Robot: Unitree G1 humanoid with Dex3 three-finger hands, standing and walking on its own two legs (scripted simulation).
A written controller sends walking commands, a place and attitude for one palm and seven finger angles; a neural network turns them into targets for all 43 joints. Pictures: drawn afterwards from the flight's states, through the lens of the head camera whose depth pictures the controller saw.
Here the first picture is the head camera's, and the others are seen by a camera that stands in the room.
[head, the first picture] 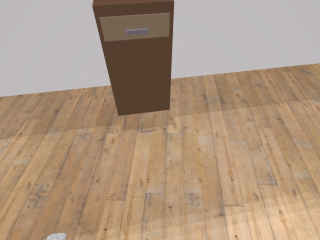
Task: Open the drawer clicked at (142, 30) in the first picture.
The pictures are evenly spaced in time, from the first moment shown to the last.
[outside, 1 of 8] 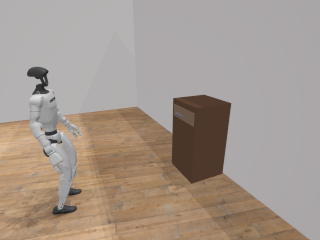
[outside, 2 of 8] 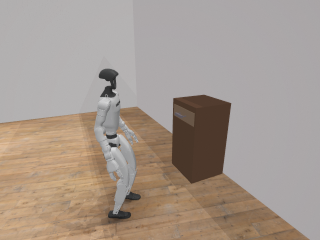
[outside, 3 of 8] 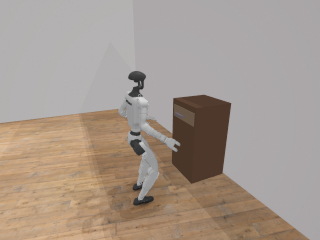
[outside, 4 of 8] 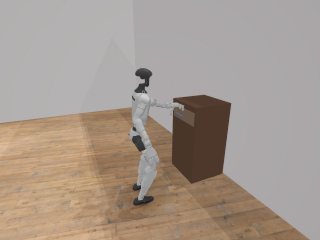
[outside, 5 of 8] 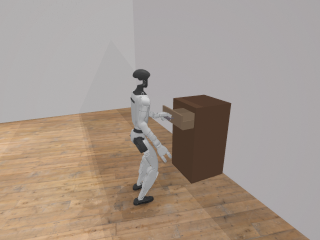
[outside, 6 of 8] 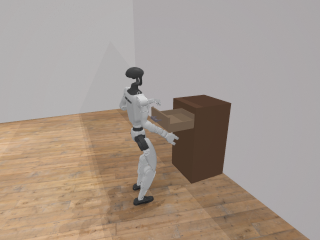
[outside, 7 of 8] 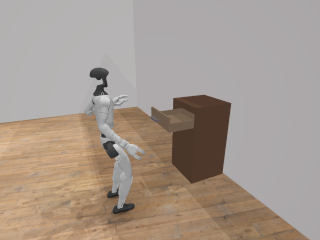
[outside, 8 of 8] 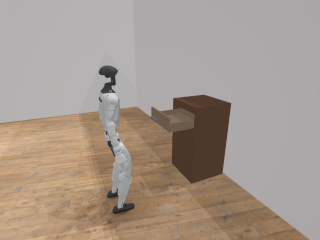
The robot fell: no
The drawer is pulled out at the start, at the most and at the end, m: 0.00 0.30 0.29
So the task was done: yes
